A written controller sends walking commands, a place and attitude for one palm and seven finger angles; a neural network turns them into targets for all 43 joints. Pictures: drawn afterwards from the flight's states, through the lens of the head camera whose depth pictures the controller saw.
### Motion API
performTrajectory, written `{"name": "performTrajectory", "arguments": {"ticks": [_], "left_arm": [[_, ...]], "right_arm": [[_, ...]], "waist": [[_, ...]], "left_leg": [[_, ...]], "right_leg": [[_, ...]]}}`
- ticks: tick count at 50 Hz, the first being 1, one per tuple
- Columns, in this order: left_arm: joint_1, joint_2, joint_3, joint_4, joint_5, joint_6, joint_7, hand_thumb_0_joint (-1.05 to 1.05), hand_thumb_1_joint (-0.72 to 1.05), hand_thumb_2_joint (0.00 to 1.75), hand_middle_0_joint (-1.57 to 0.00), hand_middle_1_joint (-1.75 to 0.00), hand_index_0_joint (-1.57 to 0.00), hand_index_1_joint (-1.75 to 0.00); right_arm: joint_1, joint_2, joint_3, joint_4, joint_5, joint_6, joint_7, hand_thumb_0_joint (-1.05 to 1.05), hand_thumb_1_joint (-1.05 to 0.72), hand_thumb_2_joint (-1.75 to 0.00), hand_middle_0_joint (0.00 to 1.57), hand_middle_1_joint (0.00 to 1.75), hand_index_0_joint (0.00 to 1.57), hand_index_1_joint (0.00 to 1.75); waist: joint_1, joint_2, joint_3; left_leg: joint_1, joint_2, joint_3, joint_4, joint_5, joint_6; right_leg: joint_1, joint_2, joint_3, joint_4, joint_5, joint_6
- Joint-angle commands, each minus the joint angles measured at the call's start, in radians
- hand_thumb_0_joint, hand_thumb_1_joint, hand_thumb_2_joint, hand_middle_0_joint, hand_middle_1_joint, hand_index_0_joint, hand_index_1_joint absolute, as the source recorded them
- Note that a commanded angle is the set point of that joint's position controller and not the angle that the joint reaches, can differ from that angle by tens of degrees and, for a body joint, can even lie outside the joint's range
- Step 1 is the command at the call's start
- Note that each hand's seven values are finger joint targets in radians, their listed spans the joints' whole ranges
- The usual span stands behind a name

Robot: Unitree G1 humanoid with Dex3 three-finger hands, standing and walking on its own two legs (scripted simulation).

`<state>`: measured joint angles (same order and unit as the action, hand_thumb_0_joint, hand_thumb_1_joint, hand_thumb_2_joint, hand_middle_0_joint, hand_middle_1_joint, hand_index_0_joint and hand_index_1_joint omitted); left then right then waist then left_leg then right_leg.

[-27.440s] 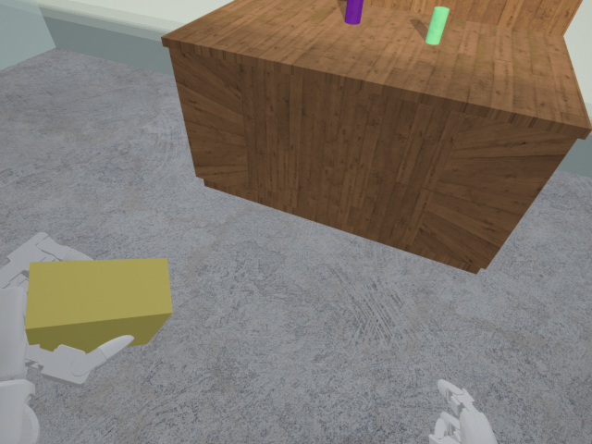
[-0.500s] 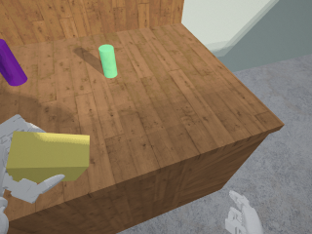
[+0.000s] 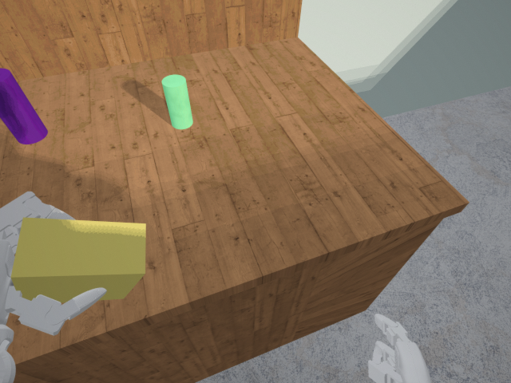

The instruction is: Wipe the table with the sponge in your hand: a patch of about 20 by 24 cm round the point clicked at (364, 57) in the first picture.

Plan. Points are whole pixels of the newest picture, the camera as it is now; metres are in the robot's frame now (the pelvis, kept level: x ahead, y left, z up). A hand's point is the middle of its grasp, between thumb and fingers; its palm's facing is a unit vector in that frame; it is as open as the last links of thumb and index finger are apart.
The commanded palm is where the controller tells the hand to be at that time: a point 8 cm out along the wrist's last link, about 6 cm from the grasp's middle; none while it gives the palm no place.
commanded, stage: shuffle to correct the standing spot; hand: left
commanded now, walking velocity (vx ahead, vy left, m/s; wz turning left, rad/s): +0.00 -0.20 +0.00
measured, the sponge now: (99, 265) +0.23 +0.20 +0.14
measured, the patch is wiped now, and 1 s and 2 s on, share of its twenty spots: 0.00 0.00 0.00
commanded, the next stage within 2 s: come to a stop and stand still in 0.10 s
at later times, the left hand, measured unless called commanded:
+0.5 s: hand (60, 270) +0.21 +0.24 +0.15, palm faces +0.23 -0.85 -0.48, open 10.0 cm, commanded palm +0.15 +0.29 +0.18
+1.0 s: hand out of the picture +0.20 +0.31 +0.15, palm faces +0.33 -0.86 -0.40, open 10.0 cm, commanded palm +0.15 +0.34 +0.18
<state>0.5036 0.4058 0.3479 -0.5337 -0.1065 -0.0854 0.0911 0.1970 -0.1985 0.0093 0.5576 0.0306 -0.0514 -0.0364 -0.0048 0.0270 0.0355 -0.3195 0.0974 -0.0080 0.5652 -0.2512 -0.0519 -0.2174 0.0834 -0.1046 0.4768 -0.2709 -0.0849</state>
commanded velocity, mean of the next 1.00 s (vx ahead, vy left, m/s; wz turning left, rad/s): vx -0.01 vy -0.03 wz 0.00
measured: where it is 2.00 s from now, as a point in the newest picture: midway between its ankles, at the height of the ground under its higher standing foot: outside the picture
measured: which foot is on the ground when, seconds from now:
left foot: down 0.00-1.00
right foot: down 0.00-1.00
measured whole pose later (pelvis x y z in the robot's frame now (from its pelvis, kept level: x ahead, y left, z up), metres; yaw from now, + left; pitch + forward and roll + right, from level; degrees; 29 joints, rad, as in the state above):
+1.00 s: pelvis -0.03 +0.07 +0.01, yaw -3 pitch -2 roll -1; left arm 0.39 0.35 0.32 -0.39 0.01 -0.19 0.08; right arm 0.21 -0.17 0.06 0.58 0.01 -0.16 -0.02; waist 0.04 -0.01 0.04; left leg -0.22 -0.05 0.04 0.43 -0.19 0.07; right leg -0.20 -0.01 -0.02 0.42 -0.19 0.01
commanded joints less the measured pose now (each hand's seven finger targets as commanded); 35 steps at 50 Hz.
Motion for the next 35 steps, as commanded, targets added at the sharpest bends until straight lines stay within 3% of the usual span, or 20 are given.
{"name": "performTrajectory", "arguments": {"ticks": [1, 8, 11, 12, 13, 14, 16, 17, 18, 19, 21, 22, 23, 24, 26, 28, 29, 31, 33, 35], "left_arm": [[-0.083, 0.166, 0.126, -0.221, -0.015, -0.074, 0.025, 0.00, 0.10, 1.30, -1.20, -1.60, -1.20, -1.60], [-0.069, 0.189, 0.144, -0.262, -0.017, -0.076, 0.027, 0.00, 0.10, 1.30, -1.20, -1.60, -1.20, -1.60], [-0.056, 0.160, 0.130, -0.221, -0.013, -0.076, 0.024, 0.00, 0.10, 1.30, -1.20, -1.60, -1.20, -1.60], [-1.007, 0.911, 0.706, -0.310, 0.141, -0.179, -0.009, 0.00, 0.10, 1.30, -1.20, -1.60, -1.20, -1.60], [-0.737, 0.555, 0.449, 0.053, 0.060, -0.115, -0.022, 0.00, 0.10, 1.30, -1.20, -1.60, -1.20, -1.60], [-0.545, 0.306, 0.255, 0.094, 0.057, -0.113, -0.046, 0.00, 0.10, 1.30, -1.20, -1.60, -1.20, -1.60], [-0.266, 0.185, 0.157, 0.034, 0.031, -0.134, -0.069, 0.00, 0.10, 1.30, -1.20, -1.60, -1.20, -1.60], [-0.180, 0.140, 0.126, -0.035, 0.029, -0.136, -0.073, 0.00, 0.10, 1.30, -1.20, -1.60, -1.20, -1.60], [-0.093, 0.075, 0.081, -0.066, 0.022, -0.130, -0.070, 0.00, 0.10, 1.30, -1.20, -1.60, -1.20, -1.60], [-0.060, 0.083, 0.089, -0.109, 0.030, -0.126, -0.068, 0.00, 0.10, 1.30, -1.20, -1.60, -1.20, -1.60], [-0.052, 0.155, 0.150, -0.162, 0.047, -0.128, -0.050, 0.00, 0.10, 1.30, -1.20, -1.60, -1.20, -1.60], [-0.048, 0.192, 0.188, -0.162, 0.042, -0.130, -0.037, 0.00, 0.10, 1.30, -1.20, -1.60, -1.20, -1.60], [-0.040, 0.256, 0.254, -0.162, 0.037, -0.134, -0.006, 0.00, 0.10, 1.30, -1.20, -1.60, -1.20, -1.60], [-0.055, 0.220, 0.243, -0.167, 0.028, -0.146, 0.003, 0.00, 0.10, 1.30, -1.20, -1.60, -1.20, -1.60], [-0.126, 0.222, 0.245, -0.213, 0.024, -0.164, 0.024, 0.00, 0.10, 1.30, -1.20, -1.60, -1.20, -1.60], [-0.180, 0.232, 0.239, -0.237, 0.036, -0.176, 0.047, 0.00, 0.10, 1.30, -1.20, -1.60, -1.20, -1.60], [-0.195, 0.177, 0.193, -0.191, 0.035, -0.182, 0.047, 0.00, 0.10, 1.30, -1.20, -1.60, -1.20, -1.60], [-0.256, 0.184, 0.174, -0.161, 0.052, -0.184, 0.036, 0.00, 0.10, 1.30, -1.20, -1.60, -1.20, -1.60], [-0.284, 0.152, 0.135, -0.149, 0.075, -0.185, 0.028, 0.00, 0.10, 1.30, -1.20, -1.60, -1.20, -1.60], [-0.264, 0.118, 0.096, -0.116, 0.084, -0.184, 0.020, 0.00, 0.10, 1.30, -1.20, -1.60, -1.20, -1.60]], "right_arm": [[-0.083, -0.122, -0.049, -0.155, -0.004, -0.054, -0.005, 0.00, -0.90, -0.90, 0.20, 0.30, 0.20, 0.30], [-0.100, -0.125, -0.054, -0.157, 0.003, -0.052, -0.009, 0.00, -0.90, -0.90, 0.20, 0.30, 0.20, 0.30], [-0.088, -0.127, -0.051, -0.157, -0.002, -0.052, -0.004, 0.00, -0.90, -0.90, 0.20, 0.30, 0.20, 0.30], [0.157, -0.159, -0.121, -0.037, -0.047, -0.139, -0.024, 0.00, -0.90, -0.90, 0.20, 0.30, 0.20, 0.30], [0.003, -0.137, -0.104, -0.059, -0.005, -0.114, -0.020, 0.00, -0.90, -0.90, 0.20, 0.30, 0.20, 0.30], [-0.011, -0.147, -0.102, -0.102, -0.014, -0.124, -0.001, 0.00, -0.90, -0.90, 0.20, 0.30, 0.20, 0.30], [0.007, -0.164, -0.100, -0.141, -0.006, -0.127, 0.028, 0.00, -0.90, -0.90, 0.20, 0.30, 0.20, 0.30], [-0.011, -0.158, -0.097, -0.162, 0.001, -0.124, 0.047, 0.00, -0.90, -0.90, 0.20, 0.30, 0.20, 0.30], [-0.044, -0.142, -0.088, -0.176, 0.011, -0.128, 0.063, 0.00, -0.90, -0.90, 0.20, 0.30, 0.20, 0.30], [-0.043, -0.144, -0.087, -0.195, 0.010, -0.123, 0.070, 0.00, -0.90, -0.90, 0.20, 0.30, 0.20, 0.30], [-0.061, -0.131, -0.075, -0.209, 0.009, -0.128, 0.065, 0.00, -0.90, -0.90, 0.20, 0.30, 0.20, 0.30], [-0.062, -0.121, -0.068, -0.207, 0.007, -0.128, 0.053, 0.00, -0.90, -0.90, 0.20, 0.30, 0.20, 0.30], [-0.072, -0.111, -0.057, -0.189, 0.014, -0.121, 0.042, 0.00, -0.90, -0.90, 0.20, 0.30, 0.20, 0.30], [-0.063, -0.104, -0.053, -0.181, 0.004, -0.122, 0.029, 0.00, -0.90, -0.90, 0.20, 0.30, 0.20, 0.30], [-0.071, -0.093, -0.034, -0.159, -0.009, -0.137, 0.004, 0.00, -0.90, -0.90, 0.20, 0.30, 0.20, 0.30], [-0.088, -0.114, -0.030, -0.139, -0.016, -0.147, -0.016, 0.00, -0.90, -0.90, 0.20, 0.30, 0.20, 0.30], [-0.077, -0.126, -0.034, -0.131, -0.020, -0.150, -0.021, 0.00, -0.90, -0.90, 0.20, 0.30, 0.20, 0.30], [-0.081, -0.128, -0.031, -0.139, -0.014, -0.153, -0.017, 0.00, -0.90, -0.90, 0.20, 0.30, 0.20, 0.30], [-0.097, -0.121, -0.021, -0.141, -0.010, -0.167, -0.009, 0.00, -0.90, -0.90, 0.20, 0.30, 0.20, 0.30], [-0.071, -0.126, -0.022, -0.137, -0.011, -0.174, 0.000, 0.00, -0.90, -0.90, 0.20, 0.30, 0.20, 0.30]], "waist": [[-0.010, 0.010, -0.145], [-0.008, 0.082, -0.163], [-0.002, 0.064, -0.155], [0.044, -0.224, -0.006], [0.019, -0.018, -0.030], [0.020, 0.072, -0.130], [0.034, 0.110, -0.206], [0.041, 0.103, -0.239], [0.049, 0.104, -0.265], [0.056, 0.071, -0.239], [0.059, -0.095, -0.171], [0.052, -0.245, -0.134], [0.047, -0.273, -0.149], [0.037, -0.265, -0.137], [0.019, -0.122, -0.125], [0.017, 0.038, -0.116], [0.021, 0.090, -0.117], [0.027, 0.198, -0.097], [0.032, 0.191, -0.073], [0.033, 0.109, -0.068]], "left_leg": [[0.095, 0.037, -0.052, -0.011, 0.082, 0.076], [0.123, 0.065, -0.083, -0.046, 0.231, 0.084], [0.091, 0.063, -0.076, -0.037, 0.214, 0.082], [-0.063, -0.003, 0.157, 0.064, 0.154, 0.063], [0.032, -0.021, 0.091, -0.007, 0.157, 0.051], [0.155, -0.016, 0.093, -0.024, 0.212, 0.055], [0.236, 0.013, 0.082, -0.047, 0.288, 0.114], [0.223, 0.041, 0.069, -0.040, 0.344, 0.137], [0.240, 0.070, 0.033, -0.036, 0.382, 0.160], [0.153, 0.089, 0.009, -0.052, 0.354, 0.161], [0.027, 0.012, 0.075, 0.022, 0.123, 0.098], [0.004, -0.055, 0.086, 0.100, -0.027, 0.075], [0.002, -0.096, 0.083, 0.141, -0.087, 0.065], [-0.013, -0.102, 0.056, 0.174, -0.099, 0.062], [0.042, -0.093, 0.011, 0.073, -0.086, 0.062], [0.182, -0.060, -0.019, -0.130, 0.007, 0.074], [0.168, -0.019, -0.070, -0.179, 0.045, 0.090], [0.072, 0.023, -0.130, -0.258, -0.116, 0.110], [0.031, 0.029, -0.146, -0.294, -0.187, 0.118], [-0.001, 0.024, -0.144, -0.301, -0.236, 0.115]], "right_leg": [[-0.027, -0.172, 0.151, -0.105, 0.204, 0.012], [0.011, -0.151, 0.123, -0.067, 0.271, 0.031], [0.034, -0.146, 0.120, -0.090, 0.267, 0.045], [0.010, -0.142, 0.163, -0.223, 0.495, 0.201], [0.001, -0.253, 0.182, -0.098, 0.533, 0.022], [-0.001, -0.213, 0.244, -0.018, 0.613, 0.047], [-0.001, -0.172, 0.168, 0.086, 0.604, 0.179], [0.031, -0.157, 0.137, 0.148, 0.580, 0.209], [0.022, -0.135, 0.107, 0.198, 0.485, 0.202], [0.064, -0.123, 0.092, 0.166, 0.337, 0.187], [0.109, -0.144, 0.124, -0.025, 0.266, 0.150], [0.052, -0.189, 0.195, -0.118, 0.251, 0.119], [0.018, -0.260, 0.287, -0.168, 0.208, 0.074], [0.008, -0.302, 0.326, -0.197, 0.162, 0.034], [-0.039, -0.316, 0.341, -0.190, 0.068, -0.028], [-0.083, -0.217, 0.259, -0.122, -0.001, 0.007], [-0.045, -0.163, 0.197, -0.082, 0.020, 0.034], [0.022, -0.123, 0.151, -0.061, -0.028, 0.061], [0.055, -0.111, 0.122, -0.051, 0.002, 0.066], [0.084, -0.110, 0.112, -0.072, 0.007, 0.068]]}}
